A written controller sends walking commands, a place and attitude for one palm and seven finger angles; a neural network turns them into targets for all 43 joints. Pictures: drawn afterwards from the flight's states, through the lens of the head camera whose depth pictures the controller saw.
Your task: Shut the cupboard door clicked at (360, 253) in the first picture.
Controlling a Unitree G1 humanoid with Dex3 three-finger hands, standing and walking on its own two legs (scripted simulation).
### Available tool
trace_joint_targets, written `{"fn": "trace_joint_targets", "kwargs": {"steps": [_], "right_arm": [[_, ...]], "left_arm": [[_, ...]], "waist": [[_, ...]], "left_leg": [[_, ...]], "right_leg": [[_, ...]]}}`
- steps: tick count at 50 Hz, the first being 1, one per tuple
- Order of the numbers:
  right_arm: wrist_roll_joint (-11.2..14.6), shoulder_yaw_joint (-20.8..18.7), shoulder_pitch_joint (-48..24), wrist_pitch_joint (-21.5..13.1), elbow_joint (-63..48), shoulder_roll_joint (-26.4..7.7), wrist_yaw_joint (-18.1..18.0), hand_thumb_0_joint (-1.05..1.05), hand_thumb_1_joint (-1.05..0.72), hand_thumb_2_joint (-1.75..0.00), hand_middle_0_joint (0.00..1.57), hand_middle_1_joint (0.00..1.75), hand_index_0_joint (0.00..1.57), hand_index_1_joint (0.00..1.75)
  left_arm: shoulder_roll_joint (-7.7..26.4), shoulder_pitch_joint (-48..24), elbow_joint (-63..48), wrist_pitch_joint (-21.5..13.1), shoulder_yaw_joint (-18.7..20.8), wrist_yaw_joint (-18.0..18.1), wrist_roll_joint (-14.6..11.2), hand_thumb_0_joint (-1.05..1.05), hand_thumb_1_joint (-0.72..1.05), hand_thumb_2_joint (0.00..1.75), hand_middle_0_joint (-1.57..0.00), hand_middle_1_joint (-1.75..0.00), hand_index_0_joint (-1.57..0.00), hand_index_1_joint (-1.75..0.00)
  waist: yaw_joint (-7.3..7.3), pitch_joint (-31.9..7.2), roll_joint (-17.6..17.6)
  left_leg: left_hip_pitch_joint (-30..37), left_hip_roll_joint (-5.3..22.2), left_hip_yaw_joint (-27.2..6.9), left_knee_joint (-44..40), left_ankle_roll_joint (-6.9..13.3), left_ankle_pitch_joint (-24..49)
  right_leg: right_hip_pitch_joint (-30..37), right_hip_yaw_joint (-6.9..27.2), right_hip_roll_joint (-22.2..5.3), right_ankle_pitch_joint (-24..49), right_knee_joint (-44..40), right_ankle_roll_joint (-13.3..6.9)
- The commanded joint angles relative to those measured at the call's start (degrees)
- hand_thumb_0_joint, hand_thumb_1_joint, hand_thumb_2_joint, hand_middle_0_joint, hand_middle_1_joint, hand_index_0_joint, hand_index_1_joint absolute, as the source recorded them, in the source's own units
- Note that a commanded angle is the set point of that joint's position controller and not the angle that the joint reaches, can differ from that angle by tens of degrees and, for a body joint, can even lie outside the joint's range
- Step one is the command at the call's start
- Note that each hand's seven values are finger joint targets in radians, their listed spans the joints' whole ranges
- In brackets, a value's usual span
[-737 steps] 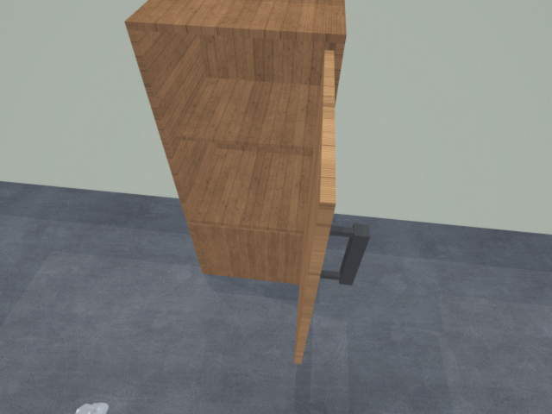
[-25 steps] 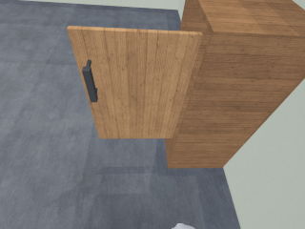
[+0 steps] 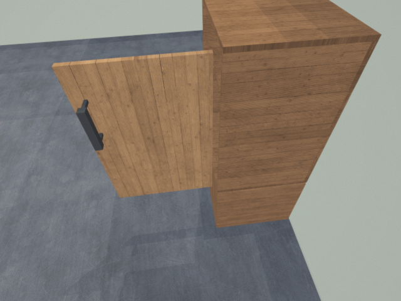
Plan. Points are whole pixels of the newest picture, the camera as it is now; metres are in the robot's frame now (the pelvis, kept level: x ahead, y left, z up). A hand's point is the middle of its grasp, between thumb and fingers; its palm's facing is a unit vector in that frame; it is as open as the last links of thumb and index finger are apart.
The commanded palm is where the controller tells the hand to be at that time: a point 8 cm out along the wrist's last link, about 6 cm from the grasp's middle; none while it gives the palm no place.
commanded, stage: come to a stop and stand still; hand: left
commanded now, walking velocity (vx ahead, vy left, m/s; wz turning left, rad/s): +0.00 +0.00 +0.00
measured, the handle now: (92, 125) +0.56 +0.33 +0.03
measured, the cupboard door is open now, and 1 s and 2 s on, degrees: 91 91 91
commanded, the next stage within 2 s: look again from close up in 0.32 s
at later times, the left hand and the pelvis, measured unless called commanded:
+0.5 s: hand out of the picture +0.00 +0.15 -0.18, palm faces +0.04 -0.99 -0.16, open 7.3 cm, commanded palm none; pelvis +0.02 +0.00 +0.00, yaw +0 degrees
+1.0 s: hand out of the picture +0.03 +0.25 -0.18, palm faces -0.01 -0.97 -0.25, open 7.3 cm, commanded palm none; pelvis +0.02 +0.05 +0.00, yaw -1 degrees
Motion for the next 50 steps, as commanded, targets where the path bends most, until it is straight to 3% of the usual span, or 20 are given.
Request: {"fn": "trace_joint_targets", "kwargs": {"steps": [1, 4, 8, 20, 21, 22, 23, 24, 25, 26, 27, 28, 29, 30, 32, 33, 38, 42, 50], "right_arm": [[0.16, -0.06, 1.93, -0.75, -0.97, -1.77, -0.34, 0.0, -0.9, -0.9, 0.2, 0.3, 0.2, 0.3], [0.09, 0.11, 2.95, -0.68, -0.29, -1.08, -0.48, 0.0, -0.9, -0.9, 0.2, 0.3, 0.2, 0.3], [0.18, 0.15, 3.69, -0.71, 0.15, -0.77, -0.74, 0.0, -0.9, -0.9, 0.2, 0.3, 0.2, 0.3], [0.47, -0.13, 1.84, -1.46, -0.22, -1.01, -1.43, 0.0, -0.9, -0.9, 0.2, 0.3, 0.2, 0.3], [0.82, -0.05, -6.68, -2.21, -5.25, -3.15, -0.55, 0.0, -0.9, -0.9, 0.2, 0.3, 0.2, 0.3], [0.42, 0.27, -3.49, -1.78, -7.92, 0.61, 0.02, 0.0, -0.9, -0.9, 0.2, 0.3, 0.2, 0.3], [0.02, 0.66, -3.5, -1.75, -8.14, 0.87, 0.36, 0.0, -0.9, -0.9, 0.2, 0.3, 0.2, 0.3], [0.35, 0.54, -1.56, -2.13, -8.72, 0.31, 0.3, 0.0, -0.9, -0.9, 0.2, 0.3, 0.2, 0.3], [0.38, 0.59, -0.41, -2.46, -8.26, -0.35, 0.27, 0.0, -0.9, -0.9, 0.2, 0.3, 0.2, 0.3], [0.3, 0.51, 1.27, -2.89, -7.87, -1.35, 0.13, 0.0, -0.9, -0.9, 0.2, 0.3, 0.2, 0.3], [0.21, 0.33, 2.45, -3.18, -7.37, -3.44, -0.16, 0.0, -0.9, -0.9, 0.2, 0.3, 0.2, 0.3], [0.13, 0.33, 2.37, -3.19, -7.3, -4.76, -0.42, 0.0, -0.9, -0.9, 0.2, 0.3, 0.2, 0.3], [0.13, 0.44, 0.86, -2.92, -7.56, -5.4, -0.58, 0.0, -0.9, -0.9, 0.2, 0.3, 0.2, 0.3], [0.12, 0.48, -0.82, -2.59, -8.3, -5.94, -0.69, 0.0, -0.9, -0.9, 0.2, 0.3, 0.2, 0.3], [0.11, 0.55, -2.35, -2.33, -9.49, -5.94, -0.52, 0.0, -0.9, -0.9, 0.2, 0.3, 0.2, 0.3], [0.01, 0.55, -2.69, -2.39, -9.64, -5.63, -0.46, 0.0, -0.9, -0.9, 0.2, 0.3, 0.2, 0.3], [0.05, 0.42, -3.16, -2.73, -9.74, -6.96, -0.18, 0.0, -0.9, -0.9, 0.2, 0.3, 0.2, 0.3], [0.03, 0.37, -3.83, -2.73, -10.01, -7.97, 0.08, 0.0, -0.9, -0.9, 0.2, 0.3, 0.2, 0.3], [0.2, 0.77, -3.39, -3.11, -8.34, -8.12, 0.17, 0.0, -0.9, -0.9, 0.2, 0.3, 0.2, 0.3]], "left_arm": [[6.47, 2.05, -1.13, -0.75, 1.14, 0.2, -0.62, 0.0, 0.9, 0.9, -0.2, -0.3, -0.2, -0.3], [6.13, 2.46, -0.92, -0.68, 1.22, 0.22, -0.65, 0.0, 0.9, 0.9, -0.2, -0.3, -0.2, -0.3], [5.6, 3.47, -0.56, -0.69, 1.34, 0.29, -0.66, 0.0, 0.9, 0.9, -0.2, -0.3, -0.2, -0.3], [4.1, 6.2, 0.21, -0.79, 1.47, 0.51, -0.44, 0.0, 0.9, 0.9, -0.2, -0.3, -0.2, -0.3], [5.7, 12.51, 1.85, -3.13, 1.3, 2.82, 0.47, 0.0, 0.9, 0.9, -0.2, -0.3, -0.2, -0.3], [7.81, 10.22, -1.16, -3.99, 1.38, 2.52, 0.85, 0.0, 0.9, 0.9, -0.2, -0.3, -0.2, -0.3], [7.87, 8.53, -1.81, -4.31, 1.58, 2.31, 1.14, 0.0, 0.9, 0.9, -0.2, -0.3, -0.2, -0.3], [7.55, 7.72, -2.92, -4.18, 1.25, 2.05, 1.18, 0.0, 0.9, 0.9, -0.2, -0.3, -0.2, -0.3], [6.78, 7.26, -3.43, -4.04, 1.07, 1.99, 0.92, 0.0, 0.9, 0.9, -0.2, -0.3, -0.2, -0.3], [6.17, 7.54, -3.83, -3.78, 0.76, 1.98, 0.65, 0.0, 0.9, 0.9, -0.2, -0.3, -0.2, -0.3], [5.37, 7.82, -4.24, -3.2, 0.58, 1.96, 0.24, 0.0, 0.9, 0.9, -0.2, -0.3, -0.2, -0.3], [4.64, 8.07, -4.61, -2.5, 0.45, 1.93, 0.25, 0.0, 0.9, 0.9, -0.2, -0.3, -0.2, -0.3], [4.73, 8.26, -4.51, -1.87, 0.34, 1.82, 0.23, 0.0, 0.9, 0.9, -0.2, -0.3, -0.2, -0.3], [4.92, 8.57, -4.38, -1.4, 0.26, 1.61, 0.31, 0.0, 0.9, 0.9, -0.2, -0.3, -0.2, -0.3], [5.44, 8.41, -4.21, -1.02, 0.05, 1.14, 0.48, 0.0, 0.9, 0.9, -0.2, -0.3, -0.2, -0.3], [5.62, 7.8, -4.28, -1.14, 0.05, 0.98, 0.52, 0.0, 0.9, 0.9, -0.2, -0.3, -0.2, -0.3], [7.31, 6.23, -5.42, -0.87, -0.06, 0.5, 0.5, 0.0, 0.9, 0.9, -0.2, -0.3, -0.2, -0.3], [8.39, 5.81, -5.71, -0.74, -0.11, 0.23, 0.58, 0.0, 0.9, 0.9, -0.2, -0.3, -0.2, -0.3], [9.56, 5.64, -4.98, -1.02, -0.19, 0.1, 0.43, 0.0, 0.9, 0.9, -0.2, -0.3, -0.2, -0.3]], "waist": [[0.78, 6.38, -6.95], [0.7, 6.74, -4.96], [0.85, 6.5, -4.91], [1.38, 2.16, -2.89], [4.83, 4.48, -5.98], [1.02, 2.34, -6.33], [1.57, -0.85, -8.22], [0.73, -3.31, -11.03], [0.29, -3.99, -11.8], [-0.09, -4.78, -8.8], [0.08, -5.17, -3.78], [0.91, -3.46, 3.63], [1.51, -1.34, 8.19], [2.05, 1.86, 7.78], [2.23, 3.66, 1.15], [2.1, 3.13, 0.05], [2.14, 1.09, 0.86], [2.26, 1.48, -1.52], [2.22, -1.11, -2.61]], "left_leg": [[3.67, 0.89, -0.32, -0.31, 0.85, 1.28], [3.72, 1.05, -0.19, -0.01, 0.85, 2.88], [3.7, 1.22, -0.21, 0.34, 0.84, 3.65], [6.2, 1.88, -0.39, 1.46, 1.62, 10.42], [-1.67, 0.88, 2.33, 15.67, 0.77, 3.41], [-7.47, -1.49, -0.04, 17.45, 2.34, -11.8], [-7.01, -0.44, 0.66, 16.39, 3.14, -12.38], [-5.71, -1.63, 1.67, 13.75, 3.24, -11.64], [-3.02, -2.25, 2.28, 9.15, 3.21, -7.57], [0.75, -1.73, 1.31, 5.23, 3.61, 1.52], [4.22, 1.19, -1.07, 5.91, 4.78, 14.34], [4.6, 3.91, -3.38, 6.03, 6.04, 22.02], [3.58, 5.11, -5.55, 4.44, 7.09, 22.99], [0.78, 5.25, -6.42, 3.22, 7.62, 18.71], [-2.03, 3.47, -5.67, 2.35, 6.8, 7.56], [-1.67, 2.73, -5.07, 1.93, 6.3, 5.96], [-0.29, 2.98, -6.13, -2.1, 6.52, 1.61], [-0.81, 2.86, -6.66, -4.12, 6.35, -3.23], [1.86, 2.07, -4.88, -3.01, 6.04, 2.99]], "right_leg": [[-10.15, 6.77, -7.55, 1.4, -12.05, -1.33], [-9.55, 6.65, -7.05, 2.98, -11.72, -1.61], [-8.01, 5.99, -6.61, 5.57, -11.01, -1.66], [-3.5, 3.85, -5.96, 19.17, -6.05, -0.81], [-5.11, 12.0, -10.3, 49.69, -8.09, 3.66], [0.03, 11.04, -13.3, 56.87, -4.01, 1.59], [3.04, 8.82, -13.08, 57.71, -1.57, -2.41], [4.43, 6.09, -11.01, 54.59, 0.49, -3.59], [4.12, 4.98, -9.57, 51.98, 2.42, -3.49], [2.79, 4.57, -7.87, 47.14, 5.19, -2.58], [-0.78, 3.78, -5.86, 34.72, 5.89, -1.53], [-3.39, 2.67, -4.07, 19.96, 4.99, -0.86], [-4.85, 1.7, -2.66, 7.95, 3.92, -0.38], [-5.82, 1.5, -2.04, 1.72, 2.47, -0.21], [-6.1, 2.95, -2.61, 1.84, 0.19, -0.54], [-5.88, 3.53, -3.21, 3.93, -0.01, -0.59], [-5.82, 2.79, -3.49, 2.43, 0.35, 0.28], [-6.26, 3.11, -3.94, 1.68, -0.66, 0.53], [-4.8, 3.51, -5.28, 5.29, -1.69, 0.73]]}}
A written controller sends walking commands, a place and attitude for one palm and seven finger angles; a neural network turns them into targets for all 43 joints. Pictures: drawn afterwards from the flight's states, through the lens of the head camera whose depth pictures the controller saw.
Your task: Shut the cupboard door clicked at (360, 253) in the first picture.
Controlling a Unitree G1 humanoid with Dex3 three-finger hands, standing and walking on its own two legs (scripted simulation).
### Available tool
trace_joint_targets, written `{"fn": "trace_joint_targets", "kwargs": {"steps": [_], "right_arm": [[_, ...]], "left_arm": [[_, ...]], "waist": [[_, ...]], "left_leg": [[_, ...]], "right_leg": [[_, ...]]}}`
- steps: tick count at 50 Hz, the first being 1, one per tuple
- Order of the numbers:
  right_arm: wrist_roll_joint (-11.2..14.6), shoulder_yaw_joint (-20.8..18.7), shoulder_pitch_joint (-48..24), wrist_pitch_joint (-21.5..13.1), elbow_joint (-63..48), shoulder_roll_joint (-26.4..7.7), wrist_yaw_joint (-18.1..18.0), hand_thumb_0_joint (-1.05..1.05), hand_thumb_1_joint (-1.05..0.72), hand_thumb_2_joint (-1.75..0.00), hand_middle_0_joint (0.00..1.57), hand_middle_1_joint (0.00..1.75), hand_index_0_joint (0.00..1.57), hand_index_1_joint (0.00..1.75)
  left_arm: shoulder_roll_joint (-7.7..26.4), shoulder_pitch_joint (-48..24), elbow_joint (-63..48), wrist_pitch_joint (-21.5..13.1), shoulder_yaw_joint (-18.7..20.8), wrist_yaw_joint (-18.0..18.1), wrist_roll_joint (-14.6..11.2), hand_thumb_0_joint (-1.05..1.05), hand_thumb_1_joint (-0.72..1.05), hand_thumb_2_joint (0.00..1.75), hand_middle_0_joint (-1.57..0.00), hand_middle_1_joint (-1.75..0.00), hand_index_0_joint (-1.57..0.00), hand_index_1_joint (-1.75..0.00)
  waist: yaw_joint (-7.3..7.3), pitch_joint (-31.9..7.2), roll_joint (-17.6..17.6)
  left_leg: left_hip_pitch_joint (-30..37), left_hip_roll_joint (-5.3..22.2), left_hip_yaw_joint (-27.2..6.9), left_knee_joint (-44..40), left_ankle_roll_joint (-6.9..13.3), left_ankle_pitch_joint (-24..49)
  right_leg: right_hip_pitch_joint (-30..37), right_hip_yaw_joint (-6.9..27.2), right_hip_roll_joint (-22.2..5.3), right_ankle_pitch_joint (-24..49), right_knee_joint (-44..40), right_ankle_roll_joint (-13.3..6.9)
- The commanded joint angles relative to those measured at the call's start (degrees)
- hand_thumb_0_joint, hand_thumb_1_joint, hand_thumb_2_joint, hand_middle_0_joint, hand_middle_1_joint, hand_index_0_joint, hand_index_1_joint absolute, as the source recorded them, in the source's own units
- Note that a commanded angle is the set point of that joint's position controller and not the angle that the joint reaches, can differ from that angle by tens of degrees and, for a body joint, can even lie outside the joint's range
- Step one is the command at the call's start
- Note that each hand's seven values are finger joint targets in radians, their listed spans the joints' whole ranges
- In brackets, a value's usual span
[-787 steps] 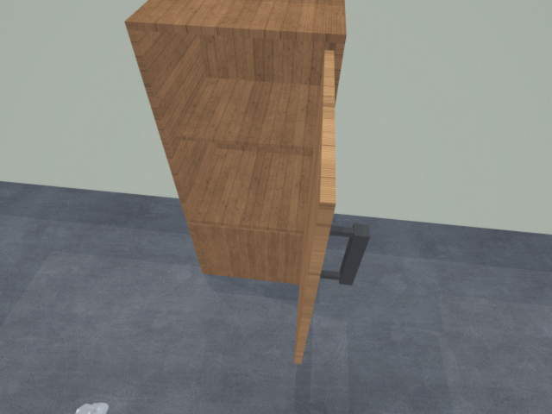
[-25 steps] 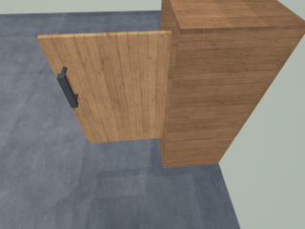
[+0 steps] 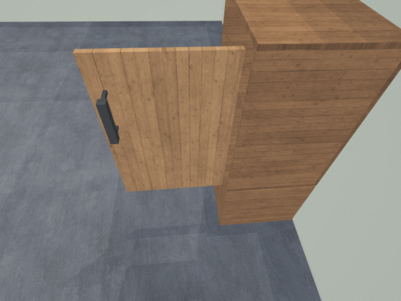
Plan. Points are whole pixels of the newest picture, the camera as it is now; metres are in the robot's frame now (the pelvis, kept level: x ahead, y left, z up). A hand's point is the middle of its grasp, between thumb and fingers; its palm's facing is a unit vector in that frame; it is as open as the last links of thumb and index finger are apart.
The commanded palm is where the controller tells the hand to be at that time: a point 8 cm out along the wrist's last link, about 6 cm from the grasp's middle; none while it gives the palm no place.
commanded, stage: shuffle to correct the standing spot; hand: left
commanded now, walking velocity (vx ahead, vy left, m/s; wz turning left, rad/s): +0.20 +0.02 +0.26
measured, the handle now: (109, 117) +0.54 +0.29 +0.03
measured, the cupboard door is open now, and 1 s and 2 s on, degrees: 91 91 91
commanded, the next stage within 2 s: come to a stop and stand still in 0.52 s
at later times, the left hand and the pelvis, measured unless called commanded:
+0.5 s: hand out of the picture +0.04 +0.19 -0.18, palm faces +0.11 -0.98 -0.17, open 7.4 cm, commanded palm none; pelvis +0.07 +0.01 +0.00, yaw +5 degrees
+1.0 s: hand (130, 280) +0.19 +0.18 -0.16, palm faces +0.19 -0.95 -0.25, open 7.3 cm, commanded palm none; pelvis +0.13 -0.02 +0.00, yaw +11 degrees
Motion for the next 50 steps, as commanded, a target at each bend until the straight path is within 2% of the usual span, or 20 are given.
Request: {"fn": "trace_joint_targets", "kwargs": {"steps": [1, 5, 8, 11, 12, 14, 16, 17, 18, 19, 22, 25, 32, 36, 37, 38, 39, 40, 44, 50], "right_arm": [[0.15, -1.53, 2.68, -0.77, -1.64, -7.67, -0.5, 0.0, -0.9, -0.9, 0.2, 0.3, 0.2, 0.3], [-0.2, -2.09, 2.82, 0.25, -1.79, -8.96, 0.07, 0.0, -0.9, -0.9, 0.2, 0.3, 0.2, 0.3], [-0.2, -2.29, 1.99, 0.35, -2.77, -8.09, 0.38, 0.0, -0.9, -0.9, 0.2, 0.3, 0.2, 0.3], [-0.25, -1.85, -1.2, -0.36, -5.46, -5.03, 1.03, 0.0, -0.9, -0.9, 0.2, 0.3, 0.2, 0.3], [-0.32, -1.91, -3.51, -0.79, -6.38, -5.09, 1.22, 0.0, -0.9, -0.9, 0.2, 0.3, 0.2, 0.3], [0.24, -1.74, -2.91, -1.44, -6.51, -3.8, 1.54, 0.0, -0.9, -0.9, 0.2, 0.3, 0.2, 0.3], [0.04, -1.84, 9.06, -2.1, -2.24, -5.0, 1.18, 0.0, -0.9, -0.9, 0.2, 0.3, 0.2, 0.3], [-0.92, -3.32, 17.36, -2.35, 0.0, -11.47, 0.37, 0.0, -0.9, -0.9, 0.2, 0.3, 0.2, 0.3], [-0.61, -3.45, 22.31, -2.08, 1.05, -13.21, -0.22, 0.0, -0.9, -0.9, 0.2, 0.3, 0.2, 0.3], [-0.31, -3.33, 20.35, -1.88, 1.03, -12.79, -0.55, 0.0, -0.9, -0.9, 0.2, 0.3, 0.2, 0.3], [-0.16, -1.95, 11.54, -3.03, -1.04, -7.39, -0.86, 0.0, -0.9, -0.9, 0.2, 0.3, 0.2, 0.3], [0.07, -2.17, 9.97, -3.78, -1.21, -7.55, -0.96, 0.0, -0.9, -0.9, 0.2, 0.3, 0.2, 0.3], [-0.75, -3.09, 10.44, -2.33, -0.94, -7.8, -0.71, 0.0, -0.9, -0.9, 0.2, 0.3, 0.2, 0.3], [-0.24, -2.48, 8.75, -1.33, -0.9, -6.56, -0.9, 0.0, -0.9, -0.9, 0.2, 0.3, 0.2, 0.3], [0.28, -2.22, 9.53, -1.42, -0.98, -4.89, -0.75, 0.0, -0.9, -0.9, 0.2, 0.3, 0.2, 0.3], [0.56, -2.36, 11.81, -1.15, -1.35, -2.97, -0.55, 0.0, -0.9, -0.9, 0.2, 0.3, 0.2, 0.3], [0.83, -3.08, 12.72, -0.43, -2.22, -3.03, -1.33, 0.0, -0.9, -0.9, 0.2, 0.3, 0.2, 0.3], [0.84, -3.22, 11.53, 0.77, -2.28, -2.6, -1.59, 0.0, -0.9, -0.9, 0.2, 0.3, 0.2, 0.3], [0.44, -3.76, 5.85, 3.21, -2.89, -2.41, -0.4, 0.0, -0.9, -0.9, 0.2, 0.3, 0.2, 0.3], [0.14, -3.69, 4.32, 3.52, -4.94, -1.98, 0.62, 0.0, -0.9, -0.9, 0.2, 0.3, 0.2, 0.3]], "left_arm": [[4.56, 4.11, -0.9, -0.86, 0.7, -0.02, -0.32, 0.0, 0.9, 0.9, -0.2, -0.3, -0.2, -0.3], [4.58, 4.85, -0.86, -0.43, 1.14, -0.83, 0.23, 0.0, 0.9, 0.9, -0.2, -0.3, -0.2, -0.3], [5.12, 7.56, -0.38, -1.03, 1.72, -1.15, 0.31, 0.0, 0.9, 0.9, -0.2, -0.3, -0.2, -0.3], [9.1, 11.35, 0.75, -2.06, 3.14, -0.4, 0.1, 0.0, 0.9, 0.9, -0.2, -0.3, -0.2, -0.3], [8.89, 12.29, 0.91, -2.61, 3.35, -0.2, 0.21, 0.0, 0.9, 0.9, -0.2, -0.3, -0.2, -0.3], [8.86, 10.62, 0.89, -2.96, 3.55, 0.02, 0.87, 0.0, 0.9, 0.9, -0.2, -0.3, -0.2, -0.3], [7.77, 5.19, -0.22, -2.67, 3.11, -0.37, 0.12, 0.0, 0.9, 0.9, -0.2, -0.3, -0.2, -0.3], [4.68, 5.0, -2.0, -2.39, 2.77, -1.02, -0.68, 0.0, 0.9, 0.9, -0.2, -0.3, -0.2, -0.3], [3.39, 1.13, -4.86, -2.91, 2.24, -1.05, -0.57, 0.0, 0.9, 0.9, -0.2, -0.3, -0.2, -0.3], [3.58, -2.19, -5.1, -2.94, 2.57, -0.79, -0.38, 0.0, 0.9, 0.9, -0.2, -0.3, -0.2, -0.3], [0.7, -1.0, -2.87, -2.28, 2.3, -1.7, 0.23, 0.0, 0.9, 0.9, -0.2, -0.3, -0.2, -0.3], [0.05, 0.45, -2.82, -1.46, 2.18, -1.96, 0.06, 0.0, 0.9, 0.9, -0.2, -0.3, -0.2, -0.3], [-0.73, -7.83, -7.07, -1.58, 2.12, -1.9, -0.12, 0.0, 0.9, 0.9, -0.2, -0.3, -0.2, -0.3], [0.71, -1.04, -5.52, -2.56, 2.58, -0.97, -0.2, 0.0, 0.9, 0.9, -0.2, -0.3, -0.2, -0.3], [4.12, 2.43, -4.72, -3.1, 3.19, -0.34, -0.2, 0.0, 0.9, 0.9, -0.2, -0.3, -0.2, -0.3], [8.16, 4.16, -4.33, -3.15, 3.75, 0.29, -0.16, 0.0, 0.9, 0.9, -0.2, -0.3, -0.2, -0.3], [10.26, 6.39, -4.87, -2.56, 4.04, 0.35, -0.4, 0.0, 0.9, 0.9, -0.2, -0.3, -0.2, -0.3], [10.13, 4.37, -5.17, -2.41, 4.17, 0.52, -0.37, 0.0, 0.9, 0.9, -0.2, -0.3, -0.2, -0.3], [8.01, -2.8, -7.94, -1.15, 4.21, 1.19, -0.1, 0.0, 0.9, 0.9, -0.2, -0.3, -0.2, -0.3], [9.6, -3.51, -9.06, -0.13, 4.96, 0.66, 0.68, 0.0, 0.9, 0.9, -0.2, -0.3, -0.2, -0.3]], "waist": [[-0.46, -1.51, 1.2], [-0.09, 4.18, 3.61], [1.2, 4.92, 0.49], [2.66, 5.57, -15.03], [3.21, 6.03, -13.36], [1.45, 5.78, -8.92], [-4.85, 0.5, -3.85], [-7.24, -3.28, 12.48], [-7.63, -4.46, 17.84], [-7.1, -1.76, 10.85], [-1.93, 3.3, 5.42], [-0.4, 0.29, 5.53], [-2.55, 1.34, 5.64], [1.04, -0.98, 1.69], [2.15, -4.32, -3.93], [1.71, -6.37, -10.77], [1.55, -7.62, -9.03], [1.2, -8.92, -14.03], [0.02, -4.33, -6.24], [0.54, -5.49, -9.27]], "left_leg": [[4.38, 7.52, -8.46, -7.74, 0.8, 5.62], [-2.89, 7.99, -12.56, -11.57, 2.47, -17.03], [-8.49, 5.79, -11.12, -6.67, 2.46, -18.19], [-19.82, 0.17, 0.33, 14.64, -0.44, -11.06], [-22.23, 1.41, -0.38, 18.56, -0.46, -13.6], [-19.04, 2.73, -0.27, 13.22, -0.13, -14.58], [5.5, -0.07, 0.8, -1.61, 1.33, -1.33], [18.12, 12.75, -20.45, -6.31, 7.21, 5.88], [22.08, 21.12, -33.13, -12.17, 12.52, 17.14], [17.61, 22.55, -32.0, -12.07, 14.59, 16.84], [6.84, 17.38, -20.99, -13.7, 11.73, 20.83], [7.26, 14.33, -13.34, -13.9, 10.72, 28.09], [8.57, 14.24, -12.74, -13.74, 9.59, 20.2], [4.19, 10.15, -9.37, -2.77, 3.75, 22.48], [-0.95, 6.86, -7.77, 3.62, 0.8, 14.45], [-8.62, 0.43, -4.27, 12.01, -2.21, -5.76], [-7.13, -1.11, -4.63, 21.52, -3.29, -22.93], [-6.89, 0.1, -6.34, 28.49, -3.89, -24.9], [-9.06, 1.52, -5.94, 36.29, -5.28, -16.23], [-5.25, 0.6, -1.93, 21.88, -5.62, -12.12]], "right_leg": [[-2.7, 0.27, -1.08, 4.15, -2.78, -3.66], [-5.44, -1.83, 0.41, -9.02, 0.15, -4.58], [-2.41, 0.99, -1.74, -11.89, -2.68, -5.91], [5.44, 16.64, -15.26, -6.04, -12.91, -11.79], [7.45, 16.89, -17.27, 4.8, -12.23, -13.67], [8.09, 9.78, -16.96, 18.1, -6.37, -13.21], [-4.12, -2.46, -8.54, 22.5, 9.02, -7.64], [-19.0, -8.04, -0.13, 7.66, 27.08, -3.46], [-28.04, -4.42, 3.52, -14.75, 39.14, -3.51], [-30.65, -0.83, 1.13, -13.72, 44.85, -4.56], [-28.36, -0.09, -1.96, -2.19, 42.89, -3.0], [-25.12, -1.22, -1.05, 1.37, 36.99, -1.94], [-19.4, -3.45, 0.78, 2.7, 16.29, -2.68], [-1.19, -3.07, 1.85, 15.19, -0.01, -2.27], [8.19, 3.95, -4.02, 30.81, 0.1, -3.57], [13.95, 15.6, -15.99, 52.89, 0.11, -9.5], [10.95, 17.95, -22.89, 67.38, -0.66, -16.39], [6.86, 20.11, -23.22, 64.08, -2.44, -18.71], [-4.0, 9.94, -17.07, 46.83, -5.11, -16.78], [-6.37, 8.83, -13.28, 23.73, -7.83, -14.41]]}}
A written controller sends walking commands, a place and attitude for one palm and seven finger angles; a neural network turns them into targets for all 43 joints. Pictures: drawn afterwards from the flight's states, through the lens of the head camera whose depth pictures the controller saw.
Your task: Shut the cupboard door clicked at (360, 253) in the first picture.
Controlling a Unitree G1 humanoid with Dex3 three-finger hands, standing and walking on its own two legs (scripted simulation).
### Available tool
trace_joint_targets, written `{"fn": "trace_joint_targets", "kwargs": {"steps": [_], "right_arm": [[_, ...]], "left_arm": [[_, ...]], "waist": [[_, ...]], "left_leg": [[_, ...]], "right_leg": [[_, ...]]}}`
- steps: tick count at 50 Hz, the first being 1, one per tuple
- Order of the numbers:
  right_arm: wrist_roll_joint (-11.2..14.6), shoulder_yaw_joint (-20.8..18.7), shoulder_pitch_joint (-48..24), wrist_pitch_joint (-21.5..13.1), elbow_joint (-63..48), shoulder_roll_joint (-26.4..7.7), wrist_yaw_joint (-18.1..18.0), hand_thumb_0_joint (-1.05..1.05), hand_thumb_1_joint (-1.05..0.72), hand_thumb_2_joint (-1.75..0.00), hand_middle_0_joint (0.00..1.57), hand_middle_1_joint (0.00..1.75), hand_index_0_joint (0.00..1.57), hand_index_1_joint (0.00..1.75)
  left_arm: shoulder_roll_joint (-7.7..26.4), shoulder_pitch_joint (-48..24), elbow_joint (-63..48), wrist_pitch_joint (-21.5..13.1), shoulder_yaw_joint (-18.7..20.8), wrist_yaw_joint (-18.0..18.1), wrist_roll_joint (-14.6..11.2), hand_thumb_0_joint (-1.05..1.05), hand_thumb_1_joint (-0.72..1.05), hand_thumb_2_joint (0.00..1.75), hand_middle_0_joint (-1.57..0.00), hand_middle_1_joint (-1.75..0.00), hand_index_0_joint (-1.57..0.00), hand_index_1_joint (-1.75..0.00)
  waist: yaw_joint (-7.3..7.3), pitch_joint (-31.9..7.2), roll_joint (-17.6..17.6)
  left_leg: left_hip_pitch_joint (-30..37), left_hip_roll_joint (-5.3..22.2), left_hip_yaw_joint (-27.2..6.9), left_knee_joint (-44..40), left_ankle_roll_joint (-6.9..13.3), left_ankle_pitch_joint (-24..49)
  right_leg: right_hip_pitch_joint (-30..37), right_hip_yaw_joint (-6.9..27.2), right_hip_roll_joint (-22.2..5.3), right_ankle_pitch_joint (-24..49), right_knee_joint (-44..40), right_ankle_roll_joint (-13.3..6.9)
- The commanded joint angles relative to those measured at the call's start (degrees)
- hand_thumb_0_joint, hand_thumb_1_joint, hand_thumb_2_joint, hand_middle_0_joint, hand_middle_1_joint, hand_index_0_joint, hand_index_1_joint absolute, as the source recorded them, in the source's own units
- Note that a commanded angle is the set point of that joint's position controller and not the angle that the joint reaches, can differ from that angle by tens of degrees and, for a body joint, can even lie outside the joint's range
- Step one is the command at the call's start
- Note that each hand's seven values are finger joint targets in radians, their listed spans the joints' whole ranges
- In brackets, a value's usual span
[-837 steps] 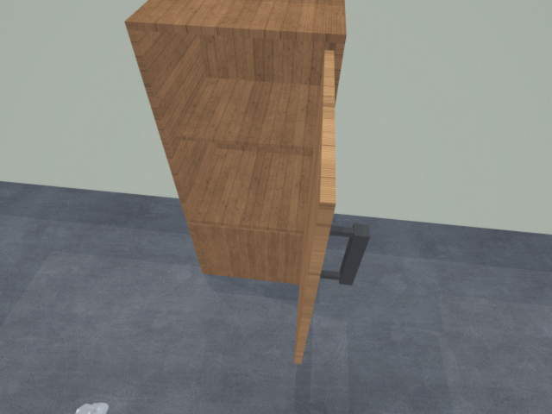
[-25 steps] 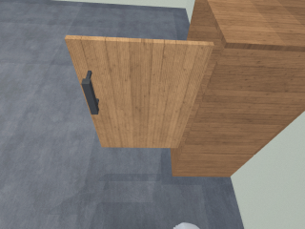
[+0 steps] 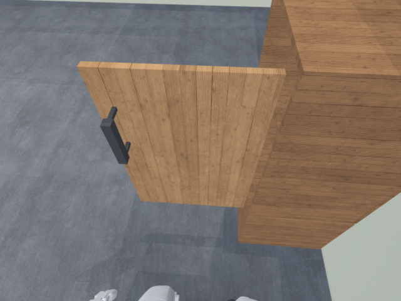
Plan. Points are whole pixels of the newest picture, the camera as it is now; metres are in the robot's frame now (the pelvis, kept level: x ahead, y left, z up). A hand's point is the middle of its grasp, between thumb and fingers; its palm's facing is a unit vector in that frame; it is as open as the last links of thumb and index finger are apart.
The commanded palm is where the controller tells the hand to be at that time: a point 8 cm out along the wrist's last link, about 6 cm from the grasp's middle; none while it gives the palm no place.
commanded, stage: come to a stop and stand still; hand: left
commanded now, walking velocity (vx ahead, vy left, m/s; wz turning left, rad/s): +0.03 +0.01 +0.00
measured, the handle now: (118, 136) +0.45 +0.23 +0.03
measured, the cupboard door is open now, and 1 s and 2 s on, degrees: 91 91 91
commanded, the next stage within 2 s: look again from close up in 0.82 s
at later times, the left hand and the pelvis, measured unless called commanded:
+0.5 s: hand out of the picture -0.06 +0.20 -0.17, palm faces +0.03 -0.98 -0.20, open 7.4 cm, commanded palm none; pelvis -0.05 +0.04 +0.00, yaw -1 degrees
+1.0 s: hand out of the picture -0.07 +0.20 -0.17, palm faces +0.00 -0.98 -0.18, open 7.3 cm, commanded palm none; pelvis -0.06 +0.04 +0.00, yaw +0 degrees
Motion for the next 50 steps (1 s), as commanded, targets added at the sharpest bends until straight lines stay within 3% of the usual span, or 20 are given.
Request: {"fn": "trace_joint_targets", "kwargs": {"steps": [1, 3, 5, 6, 7, 8, 9, 11, 13, 17, 19, 20, 21, 23, 27, 30, 45, 46, 47, 50], "right_arm": [[0.15, -0.13, 5.15, -0.68, -3.11, -1.1, 0.45, 0.0, -0.9, -0.9, 0.2, 0.3, 0.2, 0.3], [0.31, 0.13, 6.0, -1.23, -2.98, -0.97, 0.27, 0.0, -0.9, -0.9, 0.2, 0.3, 0.2, 0.3], [0.36, 0.28, 10.54, -1.65, -1.56, -1.42, 0.08, 0.0, -0.9, -0.9, 0.2, 0.3, 0.2, 0.3], [0.23, 0.06, 11.3, -1.95, -1.36, -3.4, -0.18, 0.0, -0.9, -0.9, 0.2, 0.3, 0.2, 0.3], [-0.52, -0.4, 9.52, -2.18, -2.84, -7.1, -0.29, 0.0, -0.9, -0.9, 0.2, 0.3, 0.2, 0.3], [-0.89, -0.51, 6.43, -1.81, -5.28, -9.32, -0.55, 0.0, -0.9, -0.9, 0.2, 0.3, 0.2, 0.3], [-1.03, -0.13, 3.38, -2.28, -5.11, -8.27, -0.81, 0.0, -0.9, -0.9, 0.2, 0.3, 0.2, 0.3], [-0.74, 0.85, -1.83, -2.43, -5.56, -6.09, -1.24, 0.0, -0.9, -0.9, 0.2, 0.3, 0.2, 0.3], [-0.51, 1.08, -1.49, -2.74, -4.98, -5.45, -1.33, 0.0, -0.9, -0.9, 0.2, 0.3, 0.2, 0.3], [-0.58, 0.64, 4.38, -2.79, -2.11, -5.85, -1.58, 0.0, -0.9, -0.9, 0.2, 0.3, 0.2, 0.3], [0.14, 1.17, 4.75, -3.04, -1.05, -4.67, -1.45, 0.0, -0.9, -0.9, 0.2, 0.3, 0.2, 0.3], [0.72, 1.35, 4.75, -3.28, -0.99, -3.09, -1.26, 0.0, -0.9, -0.9, 0.2, 0.3, 0.2, 0.3], [0.82, 1.65, 4.93, -3.37, -1.03, -2.42, -1.01, 0.0, -0.9, -0.9, 0.2, 0.3, 0.2, 0.3], [0.34, 1.53, 5.07, -2.72, 0.76, -2.06, -0.89, 0.0, -0.9, -0.9, 0.2, 0.3, 0.2, 0.3], [0.21, 2.09, 5.57, -2.66, 3.4, -2.41, -0.73, 0.0, -0.9, -0.9, 0.2, 0.3, 0.2, 0.3], [0.03, 2.32, 6.38, -2.66, 4.44, -2.05, -0.77, 0.0, -0.9, -0.9, 0.2, 0.3, 0.2, 0.3], [0.02, 2.41, 10.98, -3.22, 6.73, -0.18, -1.24, 0.0, -0.9, -0.9, 0.2, 0.3, 0.2, 0.3], [0.13, 2.18, 2.16, -4.25, 2.91, -3.26, -0.51, 0.0, -0.9, -0.9, 0.2, 0.3, 0.2, 0.3], [0.13, 2.25, 7.66, -3.44, 1.59, -0.09, -0.07, 0.0, -0.9, -0.9, 0.2, 0.3, 0.2, 0.3], [-0.48, 2.36, 11.88, -3.65, 1.82, -0.48, 0.26, 0.0, -0.9, -0.9, 0.2, 0.3, 0.2, 0.3]], "left_arm": [[12.89, 4.83, -2.63, -0.16, 3.63, 0.3, 0.16, 0.0, 0.9, 0.9, -0.2, -0.3, -0.2, -0.3], [12.72, 5.35, -2.07, 0.24, 3.52, 0.09, -0.03, 0.0, 0.9, 0.9, -0.2, -0.3, -0.2, -0.3], [11.95, 3.81, -2.26, 0.93, 3.35, -0.06, -0.55, 0.0, 0.9, 0.9, -0.2, -0.3, -0.2, -0.3], [9.38, 4.29, -2.51, 1.32, 2.71, -0.17, -0.89, 0.0, 0.9, 0.9, -0.2, -0.3, -0.2, -0.3], [5.8, 5.08, -3.2, 1.81, 2.0, -0.48, -1.32, 0.0, 0.9, 0.9, -0.2, -0.3, -0.2, -0.3], [5.03, 4.44, -4.33, 1.99, 1.7, -0.42, -1.2, 0.0, 0.9, 0.9, -0.2, -0.3, -0.2, -0.3], [5.14, 3.58, -2.76, 2.32, 1.85, -0.24, -0.61, 0.0, 0.9, 0.9, -0.2, -0.3, -0.2, -0.3], [5.12, 7.99, 0.26, 2.23, 2.21, -0.64, -0.75, 0.0, 0.9, 0.9, -0.2, -0.3, -0.2, -0.3], [4.42, 9.93, 1.87, 1.72, 1.69, -0.67, -0.85, 0.0, 0.9, 0.9, -0.2, -0.3, -0.2, -0.3], [2.54, 9.68, 2.78, 0.54, 0.4, -0.3, -1.13, 0.0, 0.9, 0.9, -0.2, -0.3, -0.2, -0.3], [3.1, 13.16, 4.84, -0.47, 0.09, -0.04, -1.17, 0.0, 0.9, 0.9, -0.2, -0.3, -0.2, -0.3], [4.66, 13.42, 5.57, -1.12, -0.08, 0.13, -1.08, 0.0, 0.9, 0.9, -0.2, -0.3, -0.2, -0.3], [6.13, 12.47, 5.66, -1.35, -0.23, 0.02, -1.21, 0.0, 0.9, 0.9, -0.2, -0.3, -0.2, -0.3], [5.93, 10.69, 6.26, -2.11, -0.32, -0.04, -1.28, 0.0, 0.9, 0.9, -0.2, -0.3, -0.2, -0.3], [4.63, 9.94, 6.65, -1.51, -0.79, -0.07, -1.53, 0.0, 0.9, 0.9, -0.2, -0.3, -0.2, -0.3], [4.26, 10.92, 7.42, -1.2, -0.64, -0.09, -1.49, 0.0, 0.9, 0.9, -0.2, -0.3, -0.2, -0.3], [2.05, 13.45, 9.23, -1.33, -0.7, -0.15, -1.58, 0.0, 0.9, 0.9, -0.2, -0.3, -0.2, -0.3], [3.61, 17.33, 10.57, -2.96, -1.51, 1.96, -0.5, 0.0, 0.9, 0.9, -0.2, -0.3, -0.2, -0.3], [7.16, 12.4, 7.2, -3.13, -0.96, 1.52, -1.12, 0.0, 0.9, 0.9, -0.2, -0.3, -0.2, -0.3], [5.63, 9.23, 5.07, -3.43, -0.78, 0.89, -1.19, 0.0, 0.9, 0.9, -0.2, -0.3, -0.2, -0.3]], "waist": [[1.52, -9.94, -9.06], [1.02, -10.66, -9.86], [-1.56, -9.09, -8.47], [-1.66, -7.93, -1.75], [-1.13, -5.03, 12.6], [-0.8, -1.16, 14.69], [-0.39, -1.57, 15.73], [2.67, -1.61, 11.0], [2.59, -2.19, 9.67], [0.42, -5.13, 7.9], [1.76, -5.87, 3.38], [0.72, -6.05, -0.4], [-0.35, -5.27, -1.65], [-1.14, -6.28, -9.35], [-0.77, -0.53, -2.57], [-0.33, 0.8, 0.47], [0.26, -0.27, 1.01], [2.95, 1.95, 5.53], [-2.44, -3.29, 3.93], [-3.21, -3.56, 0.81]], "left_leg": [[4.62, -0.11, 2.03, -10.55, 0.14, 1.87], [9.53, -0.78, 3.39, -19.8, 0.57, 5.04], [18.77, -0.73, 4.1, -32.47, 1.35, 12.56], [21.56, 2.78, 1.16, -37.91, 2.31, 12.12], [15.53, 13.28, -12.84, -44.81, 6.35, 9.75], [5.07, 20.43, -18.41, -48.42, 11.51, 9.36], [1.36, 18.66, -18.37, -48.88, 12.65, 11.53], [1.87, 13.39, -10.5, -46.02, 11.56, 15.09], [5.7, 12.13, -7.97, -44.46, 11.83, 21.87], [14.89, 13.78, -10.6, -40.95, 12.66, 29.93], [13.1, 10.5, -8.56, -36.75, 9.31, 28.11], [11.64, 7.24, -5.73, -34.82, 6.11, 23.44], [12.71, 4.87, -3.63, -35.33, 4.27, 19.61], [16.39, 4.09, -1.69, -34.69, 3.04, 18.2], [16.52, 5.21, -3.07, -38.31, 3.18, 16.6], [14.46, 5.1, -3.52, -39.79, 3.25, 13.64], [11.9, 5.86, -4.61, -41.47, 3.53, 12.23], [9.1, 5.77, -1.59, -28.18, 1.95, 16.26], [10.94, 3.72, -2.13, -27.7, 2.18, 9.59], [13.19, 3.83, -2.4, -28.49, 3.03, 13.35]], "right_leg": [[6.89, 13.25, -12.74, 10.47, -11.5, -8.65], [5.53, 13.57, -11.4, 4.75, -10.86, -7.56], [-1.06, 11.16, -8.39, -5.17, -8.63, -3.85], [-4.22, 8.65, -5.09, -10.97, -4.32, -1.4], [-7.2, 3.54, 0.86, -16.91, 3.62, 1.96], [-4.87, 1.35, 3.19, -19.62, 12.72, 2.96], [-2.5, 5.42, 2.84, -18.07, 18.95, 2.18], [-1.16, 6.05, 3.14, -12.19, 25.31, 2.11], [-1.06, 5.14, 2.87, -12.17, 23.59, 2.54], [3.74, 3.51, 2.03, -14.12, 4.42, 3.14], [11.59, 5.46, 1.23, -2.79, -9.96, 2.87], [13.07, 11.26, -2.47, 2.91, -12.12, 1.36], [10.74, 13.08, -5.89, 6.37, -11.97, -0.39], [7.92, 13.46, -5.23, 7.64, -12.06, -1.69], [2.72, 11.59, -2.39, -8.4, -14.37, -0.44], [3.22, 11.3, -1.46, -11.32, -14.79, -0.22], [6.25, 9.57, -0.64, -7.99, -13.15, -0.25], [5.08, 12.7, -3.62, 4.72, -13.95, 0.14], [3.18, 16.07, -6.38, -14.1, -15.93, -2.08], [-0.18, 12.11, -3.65, -15.51, -12.52, -2.87]]}}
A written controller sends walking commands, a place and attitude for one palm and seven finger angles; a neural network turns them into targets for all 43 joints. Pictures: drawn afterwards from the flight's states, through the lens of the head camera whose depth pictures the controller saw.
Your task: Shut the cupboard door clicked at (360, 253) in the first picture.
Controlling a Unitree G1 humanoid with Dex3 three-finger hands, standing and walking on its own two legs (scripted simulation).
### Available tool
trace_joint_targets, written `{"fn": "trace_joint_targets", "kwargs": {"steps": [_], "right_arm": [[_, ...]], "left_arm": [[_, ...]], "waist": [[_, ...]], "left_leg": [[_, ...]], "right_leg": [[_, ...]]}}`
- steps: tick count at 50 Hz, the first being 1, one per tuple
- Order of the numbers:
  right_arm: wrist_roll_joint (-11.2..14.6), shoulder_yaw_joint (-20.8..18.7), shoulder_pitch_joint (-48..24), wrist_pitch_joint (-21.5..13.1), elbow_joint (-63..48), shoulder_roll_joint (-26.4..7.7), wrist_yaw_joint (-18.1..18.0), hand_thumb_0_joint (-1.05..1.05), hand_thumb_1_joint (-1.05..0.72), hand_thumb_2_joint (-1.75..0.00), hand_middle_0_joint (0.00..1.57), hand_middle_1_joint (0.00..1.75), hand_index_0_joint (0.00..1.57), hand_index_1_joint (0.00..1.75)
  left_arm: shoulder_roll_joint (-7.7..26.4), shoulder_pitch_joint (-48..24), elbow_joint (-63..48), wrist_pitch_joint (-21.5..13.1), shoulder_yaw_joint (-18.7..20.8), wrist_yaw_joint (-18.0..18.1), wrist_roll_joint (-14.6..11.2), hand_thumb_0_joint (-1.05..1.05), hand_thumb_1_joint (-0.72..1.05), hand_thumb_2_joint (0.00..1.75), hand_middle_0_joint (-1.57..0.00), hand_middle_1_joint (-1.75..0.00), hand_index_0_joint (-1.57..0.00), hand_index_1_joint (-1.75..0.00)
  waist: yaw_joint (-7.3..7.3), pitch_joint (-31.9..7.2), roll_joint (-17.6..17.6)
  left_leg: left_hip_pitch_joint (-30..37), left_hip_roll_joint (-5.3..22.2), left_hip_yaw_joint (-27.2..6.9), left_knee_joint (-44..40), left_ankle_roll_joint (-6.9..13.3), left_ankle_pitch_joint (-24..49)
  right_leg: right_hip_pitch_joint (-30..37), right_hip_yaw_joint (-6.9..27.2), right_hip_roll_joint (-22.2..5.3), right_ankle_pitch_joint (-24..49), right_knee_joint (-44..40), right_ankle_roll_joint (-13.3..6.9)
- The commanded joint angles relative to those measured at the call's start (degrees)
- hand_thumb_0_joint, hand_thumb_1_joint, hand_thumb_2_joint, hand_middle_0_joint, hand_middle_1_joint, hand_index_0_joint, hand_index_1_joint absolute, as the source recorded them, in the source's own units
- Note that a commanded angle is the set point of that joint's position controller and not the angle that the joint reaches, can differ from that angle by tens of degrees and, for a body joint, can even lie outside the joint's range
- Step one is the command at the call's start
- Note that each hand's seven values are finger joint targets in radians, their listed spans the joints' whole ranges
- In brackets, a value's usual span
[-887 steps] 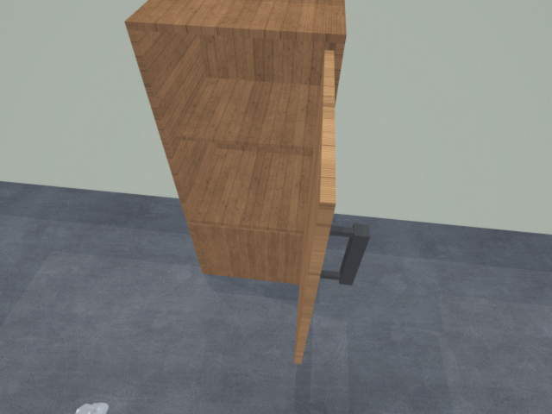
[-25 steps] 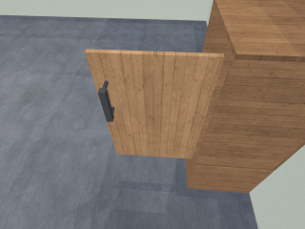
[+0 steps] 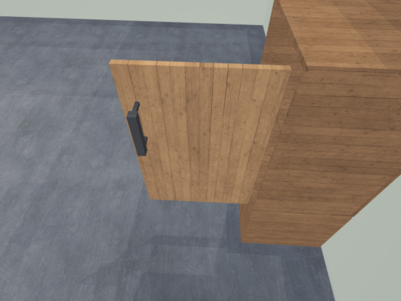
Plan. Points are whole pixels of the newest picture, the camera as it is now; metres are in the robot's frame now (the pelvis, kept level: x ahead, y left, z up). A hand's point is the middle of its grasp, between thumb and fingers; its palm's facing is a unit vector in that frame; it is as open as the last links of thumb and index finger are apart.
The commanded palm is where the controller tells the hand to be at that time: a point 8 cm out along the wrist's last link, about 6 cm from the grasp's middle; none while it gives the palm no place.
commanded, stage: look again from close up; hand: left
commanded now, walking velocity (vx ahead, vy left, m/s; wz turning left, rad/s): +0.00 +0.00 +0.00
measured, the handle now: (139, 129) +0.51 +0.19 +0.03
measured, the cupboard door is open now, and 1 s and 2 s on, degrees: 91 91 91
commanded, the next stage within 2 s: raise the hand and make a fist in 0.40 s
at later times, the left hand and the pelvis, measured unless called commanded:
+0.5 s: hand out of the picture +0.06 +0.21 -0.17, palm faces -0.02 -0.98 -0.21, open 7.4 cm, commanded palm +0.13 +0.25 -0.07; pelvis +0.03 +0.03 +0.00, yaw -1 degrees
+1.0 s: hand (98, 286) +0.16 +0.21 -0.05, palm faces +0.11 -0.99 -0.04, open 5.8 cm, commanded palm +0.16 +0.25 -0.04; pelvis +0.00 +0.00 -0.10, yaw +3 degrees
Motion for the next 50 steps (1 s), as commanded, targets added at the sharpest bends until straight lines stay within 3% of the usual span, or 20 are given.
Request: {"fn": "trace_joint_targets", "kwargs": {"steps": [1, 3, 7, 14, 24, 25, 26, 27, 28, 29, 30, 31, 32, 33, 36, 37, 39, 42, 46, 50], "right_arm": [[-0.03, -0.83, 3.66, -1.54, -5.07, -4.53, -0.05, 0.0, -0.9, -0.9, 0.2, 0.3, 0.2, 0.3], [-0.17, -0.88, 2.78, -1.92, -5.58, -5.13, -0.3, 0.0, -0.9, -0.9, 0.2, 0.3, 0.2, 0.3], [0.08, -1.04, 0.28, -2.06, -6.57, -7.13, -0.5, 0.0, -0.9, -0.9, 0.2, 0.3, 0.2, 0.3], [0.28, -0.86, -1.29, -3.02, -5.18, -8.54, -0.75, 0.0, -0.9, -0.9, 0.2, 0.3, 0.2, 0.3], [0.44, -0.98, -4.54, -2.82, -4.09, -9.95, -0.84, 0.0, -0.9, -0.9, 0.2, 0.3, 0.2, 0.3], [1.16, -1.17, -7.23, -2.54, -7.47, -11.07, -0.72, 0.0, -0.9, -0.9, 0.2, 0.3, 0.2, 0.3], [2.21, -4.68, -1.59, -13.06, -23.62, -22.17, -5.26, 0.0, -0.9, -0.9, 0.2, 0.3, 0.2, 0.3], [5.24, -0.35, -6.38, -17.91, -23.01, -13.95, -6.49, 0.0, -0.9, -0.9, 0.2, 0.3, 0.2, 0.3], [3.87, -1.02, -7.5, -20.3, -24.16, -12.48, -5.01, 0.0, -0.9, -0.9, 0.2, 0.3, 0.2, 0.3], [3.77, -1.86, -6.2, -21.18, -23.04, -11.43, -3.1, 0.0, -0.9, -0.9, 0.2, 0.3, 0.2, 0.3], [2.9, -3.47, -7.04, -21.31, -25.17, -12.93, -1.82, 0.0, -0.9, -0.9, 0.2, 0.3, 0.2, 0.3], [2.64, -4.24, -7.75, -21.34, -26.72, -13.44, -1.05, 0.0, -0.9, -0.9, 0.2, 0.3, 0.2, 0.3], [2.31, -4.35, -8.63, -20.93, -28.5, -13.59, -0.56, 0.0, -0.9, -0.9, 0.2, 0.3, 0.2, 0.3], [2.63, -4.73, -9.13, -20.46, -30.27, -13.49, 0.18, 0.0, -0.9, -0.9, 0.2, 0.3, 0.2, 0.3], [1.63, -5.73, -12.55, -19.25, -34.71, -13.92, 0.91, 0.0, -0.9, -0.9, 0.2, 0.3, 0.2, 0.3], [2.03, -6.25, -13.28, -19.21, -36.66, -14.01, 1.07, 0.0, -0.9, -0.9, 0.2, 0.3, 0.2, 0.3], [3.01, -6.11, -14.59, -18.31, -41.17, -14.36, 0.97, 0.0, -0.9, -0.9, 0.2, 0.3, 0.2, 0.3], [3.72, -5.34, -14.6, -17.86, -45.19, -13.96, -0.48, 0.0, -0.9, -0.9, 0.2, 0.3, 0.2, 0.3], [3.1, -4.26, -10.78, -18.67, -44.23, -13.01, -2.02, 0.0, -0.9, -0.9, 0.2, 0.3, 0.2, 0.3], [3.02, -3.4, -9.55, -19.28, -41.08, -13.72, -3.3, 0.0, -0.9, -0.9, 0.2, 0.3, 0.2, 0.3]], "left_arm": [[7.72, -0.36, -4.35, -1.42, 1.5, 0.28, -0.39, 0.0, 0.9, 0.9, -0.2, -0.3, -0.2, -0.3], [6.69, 0.93, -4.31, -0.88, 1.49, 0.24, -0.16, 0.0, 0.9, 0.9, -0.2, -0.3, -0.2, -0.3], [6.02, 2.71, -4.24, -0.39, 1.29, -0.04, -0.24, 0.0, 0.9, 0.9, -0.2, -0.3, -0.2, -0.3], [7.77, 1.51, -4.57, -0.42, 1.5, 0.03, -0.24, 0.0, 0.9, 0.9, -0.2, -0.3, -0.2, -0.3], [9.85, -0.04, -3.94, -0.04, 1.38, -0.16, -0.21, 0.0, 0.9, 0.9, -0.2, -0.3, -0.2, -0.3], [9.11, 2.93, -2.7, -0.58, 1.14, 1.87, 0.33, 0.0, 0.9, 0.9, -0.2, -0.3, -0.2, -0.3], [44.31, -47.84, -98.69, -15.36, 28.32, 2.93, -6.75, 0.0, 0.9, 0.9, -0.2, -0.3, -0.2, -0.3], [13.72, -5.08, -78.68, -10.55, 3.32, 2.52, -7.83, 0.0, 0.9, 0.9, -0.22, -0.32, -0.22, -0.32], [2.52, 11.35, -76.35, -3.26, 0.18, 2.32, -11.56, 0.0, 0.9, 0.9, -0.24, -0.34, -0.24, -0.34], [3.95, 3.34, -71.71, -3.08, 0.85, 2.68, -10.37, 0.0, 0.9, 0.9, -0.25, -0.36, -0.25, -0.36], [2.59, 0.56, -69.32, -5.04, 1.18, 1.67, -10.78, 0.0, 0.9, 0.9, -0.27, -0.38, -0.27, -0.38], [3.67, 5.6, -62.66, -7.84, 4.2, 0.02, -11.17, 0.0, 0.9, 0.9, -0.29, -0.4, -0.29, -0.4], [3.17, 12.2, -57.07, -11.99, 5.98, -2.43, -12.32, 0.0, 0.9, 0.9, -0.31, -0.42, -0.31, -0.42], [3.39, 19.08, -52.18, -16.49, 7.95, -6.15, -13.62, 0.0, 0.9, 0.9, -0.33, -0.44, -0.33, -0.44], [4.85, 18.38, -51.4, -31.97, 9.28, -18.5, -16.17, 0.0, 0.9, 0.9, -0.38, -0.5, -0.38, -0.5], [7.42, 17.77, -51.45, -35.41, 11.01, -22.2, -16.26, 0.0, 0.9, 0.9, -0.4, -0.52, -0.4, -0.52], [12.38, 15.95, -55.94, -34.79, 15.34, -25.4, -18.31, 0.0, 0.9, 0.9, -0.44, -0.56, -0.44, -0.56], [14.83, 8.58, -69.68, -31.16, 17.7, -24.13, -21.57, 0.0, 0.9, 0.9, -0.49, -0.62, -0.49, -0.62], [14.35, 1.93, -85.05, -33.22, 14.15, -19.7, -20.57, 0.0, 0.9, 0.9, -0.57, -0.7, -0.57, -0.7], [13.03, -0.06, -82.23, -32.4, 9.63, -21.62, -19.32, 0.0, 0.9, 0.9, -0.64, -0.78, -0.64, -0.78]], "waist": [[-1.78, 0.65, -1.8], [-0.57, 2.93, 1.5], [0.8, 3.12, -2.57], [1.17, -0.42, -2.03], [1.0, -0.59, -1.08], [1.97, 0.92, -4.0], [-7.62, -21.97, 1.6], [-0.68, -31.45, 20.34], [0.54, -27.57, 20.79], [-1.9, -13.71, 8.65], [-2.3, -3.15, 6.21], [-1.2, 0.26, 0.64], [-0.17, 0.31, -6.91], [1.78, -2.33, -8.6], [2.54, -6.73, -19.25], [2.85, -8.07, -17.25], [5.1, -12.86, -6.28], [4.81, -19.18, 2.36], [0.79, -21.13, 3.88], [-2.14, -18.67, 3.2]], "left_leg": [[3.85, 2.33, -4.32, -1.29, 0.13, -3.5], [-0.45, 3.61, -6.6, -5.39, 1.19, -4.63], [-2.38, 4.49, -8.76, -9.77, 2.12, -9.4], [3.34, 4.97, -7.19, -9.15, 2.5, 4.42], [7.28, 4.59, -5.55, -8.68, 2.05, 8.75], [5.79, 6.6, -4.7, 0.33, 0.72, 17.31], [25.12, 3.49, -8.26, 2.33, -0.03, 26.45], [32.62, 5.09, -10.24, 1.2, -2.12, 32.9], [25.66, 4.34, -9.95, -3.44, -4.93, 35.82], [13.08, 4.14, -10.18, -4.9, -4.68, 27.69], [4.0, 2.9, -9.81, -2.46, -4.47, 15.01], [-3.53, 1.12, -8.82, 1.16, -4.13, 2.96], [-9.76, -0.53, -7.78, 5.63, -3.65, -3.63], [-12.64, -1.92, -5.91, 9.84, -3.39, -2.36], [-26.21, -3.2, -3.2, 21.89, -2.65, -7.02], [-29.29, -3.39, -2.84, 24.56, -2.3, -9.16], [-31.24, -4.01, -1.8, 26.08, -1.31, -11.41], [-29.34, -3.34, -2.71, 26.7, -0.2, -14.91], [-26.89, -1.79, -4.53, 30.15, 1.15, -12.25], [-28.15, -1.05, -5.6, 32.43, 1.57, -10.33]], "right_leg": [[-9.89, 8.36, -8.24, -11.64, -6.37, -3.57], [-7.47, 6.25, -5.95, -8.45, -3.09, -2.89], [-4.35, 5.78, -4.99, -6.01, -1.46, -1.88], [-0.65, 5.24, -5.85, 3.25, -1.16, -0.87], [0.0, 5.85, -6.8, 6.03, -3.44, -0.24], [-2.03, 6.84, -8.3, 12.56, -4.03, 0.61], [-3.36, -0.77, -2.87, 18.55, 10.08, 0.33], [-10.77, -3.16, -0.58, 1.26, 17.76, 0.62], [-10.18, -3.09, -0.67, -4.25, 21.97, 0.18], [-15.92, -1.89, -1.78, -5.71, 19.73, 0.83], [-18.39, -2.76, -2.02, -6.91, 15.42, 0.23], [-20.17, -4.01, -1.81, -6.34, 11.64, -0.41], [-22.36, -4.86, -1.41, -6.58, 10.19, -0.7], [-22.21, -3.79, -1.61, -6.05, 11.28, -1.44], [-29.24, 0.58, -2.45, -9.09, 21.07, -1.0], [-30.37, 2.82, -2.77, -11.8, 22.82, -1.16], [-29.46, 5.78, -2.88, -16.44, 24.42, -1.59], [-30.97, 7.07, -2.31, -23.18, 23.89, -1.14], [-33.31, 7.31, -1.23, -19.52, 24.06, -0.87], [-36.01, 5.64, -0.47, -14.41, 25.8, -0.4]]}}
